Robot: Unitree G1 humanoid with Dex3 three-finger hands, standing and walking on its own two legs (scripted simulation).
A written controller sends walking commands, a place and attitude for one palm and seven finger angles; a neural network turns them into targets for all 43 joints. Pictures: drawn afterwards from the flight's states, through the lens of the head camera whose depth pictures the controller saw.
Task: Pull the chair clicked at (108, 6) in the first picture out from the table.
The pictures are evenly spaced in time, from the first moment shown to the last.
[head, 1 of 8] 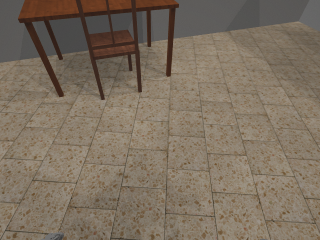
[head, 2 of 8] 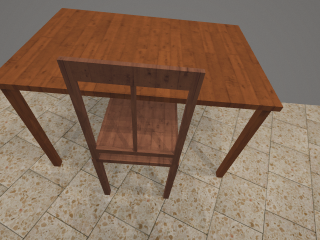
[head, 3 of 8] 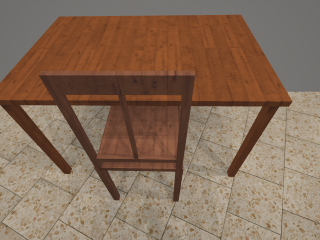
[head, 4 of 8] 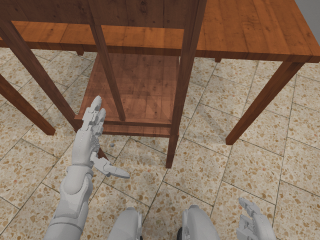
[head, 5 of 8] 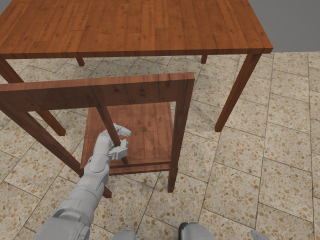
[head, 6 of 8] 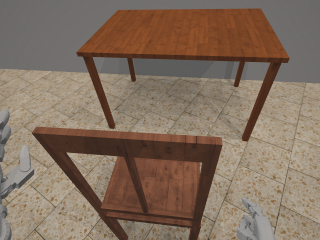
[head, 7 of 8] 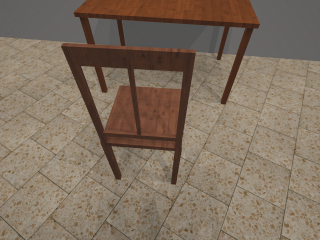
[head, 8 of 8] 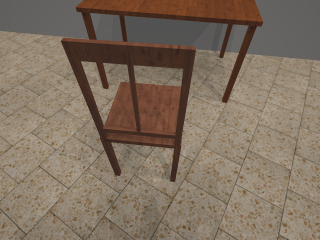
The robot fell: no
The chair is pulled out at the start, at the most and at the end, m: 0.00 0.64 0.64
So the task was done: yes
